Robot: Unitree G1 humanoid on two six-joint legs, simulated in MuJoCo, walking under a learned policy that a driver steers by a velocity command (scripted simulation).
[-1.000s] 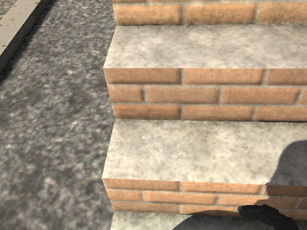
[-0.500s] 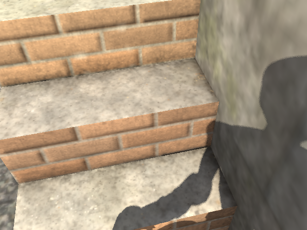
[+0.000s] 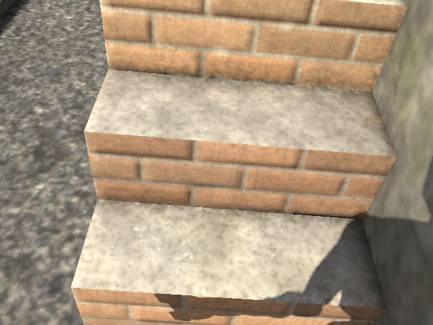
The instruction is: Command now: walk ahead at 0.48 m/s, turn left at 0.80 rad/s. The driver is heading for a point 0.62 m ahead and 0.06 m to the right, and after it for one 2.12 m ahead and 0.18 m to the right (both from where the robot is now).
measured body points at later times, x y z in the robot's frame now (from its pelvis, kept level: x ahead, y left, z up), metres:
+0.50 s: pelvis +0.08 -0.08 +0.06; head +0.11 -0.09 +0.51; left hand +0.31 +0.11 -0.01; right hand +0.12 -0.31 -0.08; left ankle +0.03 +0.12 -0.66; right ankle +0.12 -0.21 -0.52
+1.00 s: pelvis -0.05 -0.01 +0.00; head -0.08 +0.03 +0.44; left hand +0.27 +0.13 +0.01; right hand -0.04 -0.27 -0.11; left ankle +0.02 +0.07 -0.70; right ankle +0.02 -0.18 -0.44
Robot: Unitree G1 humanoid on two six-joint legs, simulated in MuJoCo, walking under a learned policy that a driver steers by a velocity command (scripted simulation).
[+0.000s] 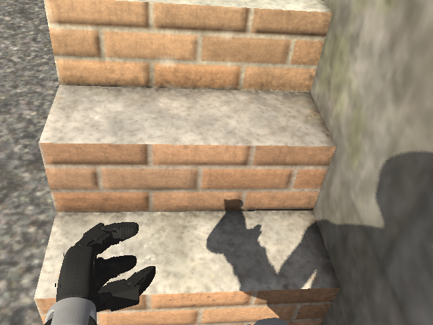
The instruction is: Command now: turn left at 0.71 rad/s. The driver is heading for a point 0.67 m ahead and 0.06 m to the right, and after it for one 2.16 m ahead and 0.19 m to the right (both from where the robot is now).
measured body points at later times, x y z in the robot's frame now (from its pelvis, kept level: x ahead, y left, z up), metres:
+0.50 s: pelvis -0.22 -0.04 -0.15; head -0.24 -0.08 +0.29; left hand -0.27 +0.24 -0.26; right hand +0.09 -0.22 -0.14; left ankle -0.14 +0.12 -0.57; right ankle -0.25 -0.17 -0.89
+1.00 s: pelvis -0.55 +0.04 -0.51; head -0.56 +0.03 -0.06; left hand -0.42 +0.30 -0.59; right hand -0.32 -0.20 -0.57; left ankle -0.52 +0.15 -1.13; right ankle -0.60 -0.03 -1.18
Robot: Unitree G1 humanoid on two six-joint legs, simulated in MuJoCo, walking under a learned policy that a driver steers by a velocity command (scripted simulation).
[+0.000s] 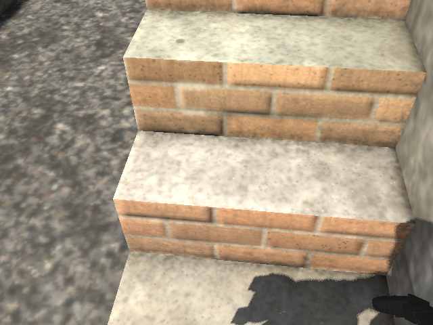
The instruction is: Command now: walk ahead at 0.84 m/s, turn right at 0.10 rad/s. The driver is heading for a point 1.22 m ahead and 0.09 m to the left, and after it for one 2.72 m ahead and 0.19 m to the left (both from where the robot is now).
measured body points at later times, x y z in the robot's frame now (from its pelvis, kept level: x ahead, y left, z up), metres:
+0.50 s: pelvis -0.29 +0.13 -0.34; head -0.27 +0.14 +0.11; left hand -0.11 +0.35 -0.44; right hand -0.23 -0.11 -0.47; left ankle -0.41 +0.18 -1.05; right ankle -0.30 +0.01 -0.71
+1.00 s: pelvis -0.25 +0.11 -0.25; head -0.18 +0.13 +0.19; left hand -0.05 +0.30 -0.36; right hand -0.20 -0.14 -0.39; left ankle -0.39 +0.20 -0.91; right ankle -0.21 +0.04 -0.86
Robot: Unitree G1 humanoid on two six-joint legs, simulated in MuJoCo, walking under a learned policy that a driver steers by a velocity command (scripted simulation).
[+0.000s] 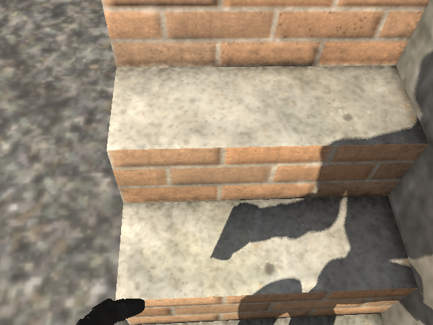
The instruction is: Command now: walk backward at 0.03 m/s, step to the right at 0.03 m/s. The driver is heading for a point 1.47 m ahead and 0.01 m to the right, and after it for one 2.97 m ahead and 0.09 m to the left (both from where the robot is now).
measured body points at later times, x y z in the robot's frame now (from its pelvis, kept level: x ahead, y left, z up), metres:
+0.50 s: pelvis -0.03 -0.05 -0.08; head -0.01 -0.05 +0.37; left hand +0.13 +0.18 -0.17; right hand +0.16 -0.27 -0.16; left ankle -0.04 +0.06 -0.79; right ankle -0.09 -0.17 -0.80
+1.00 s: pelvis +0.11 +0.02 +0.02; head +0.15 +0.01 +0.46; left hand +0.16 +0.28 -0.11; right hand +0.32 -0.17 -0.08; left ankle +0.17 +0.10 -0.58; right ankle -0.05 -0.16 -0.60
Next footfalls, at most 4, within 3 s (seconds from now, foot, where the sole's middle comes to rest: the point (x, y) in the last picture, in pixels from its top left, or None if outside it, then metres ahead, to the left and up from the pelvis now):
0.22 left None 0.00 0.07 -0.83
0.48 right None -0.05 -0.17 -0.83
0.90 left None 0.21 0.11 -0.62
1.42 right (251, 243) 0.48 -0.05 -0.40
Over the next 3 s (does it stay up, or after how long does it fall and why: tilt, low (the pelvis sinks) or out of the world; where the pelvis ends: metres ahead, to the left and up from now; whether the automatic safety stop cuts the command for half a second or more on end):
stays up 0.95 -0.04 0.82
